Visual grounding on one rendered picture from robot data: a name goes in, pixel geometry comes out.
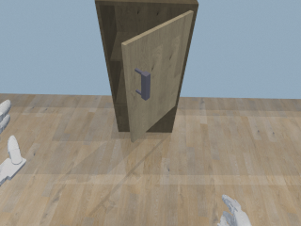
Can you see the handle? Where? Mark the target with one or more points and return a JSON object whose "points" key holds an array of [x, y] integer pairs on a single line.
{"points": [[145, 84]]}

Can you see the robot left hand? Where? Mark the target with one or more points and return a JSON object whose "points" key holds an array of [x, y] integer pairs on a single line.
{"points": [[12, 165]]}

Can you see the cupboard door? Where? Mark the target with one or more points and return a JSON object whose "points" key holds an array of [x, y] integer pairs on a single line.
{"points": [[159, 51]]}

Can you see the robot right hand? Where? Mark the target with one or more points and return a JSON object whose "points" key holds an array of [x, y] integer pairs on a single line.
{"points": [[238, 217]]}

